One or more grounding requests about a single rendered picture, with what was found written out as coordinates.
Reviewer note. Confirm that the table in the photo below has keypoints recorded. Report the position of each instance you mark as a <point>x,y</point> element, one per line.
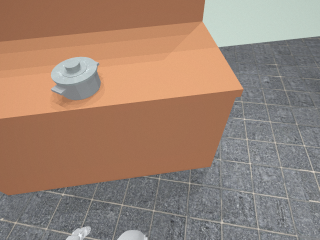
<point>165,95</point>

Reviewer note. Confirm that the robot left thigh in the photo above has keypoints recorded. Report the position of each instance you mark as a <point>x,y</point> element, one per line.
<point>133,235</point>

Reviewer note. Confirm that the pot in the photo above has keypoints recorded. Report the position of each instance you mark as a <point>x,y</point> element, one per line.
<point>80,91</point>

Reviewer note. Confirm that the left robot hand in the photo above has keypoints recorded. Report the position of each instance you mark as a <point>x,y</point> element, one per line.
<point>80,234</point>

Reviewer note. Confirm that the lid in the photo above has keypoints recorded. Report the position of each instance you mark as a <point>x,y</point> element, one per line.
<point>88,68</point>

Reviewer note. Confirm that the knob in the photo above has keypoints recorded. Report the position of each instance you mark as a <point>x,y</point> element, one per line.
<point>72,65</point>

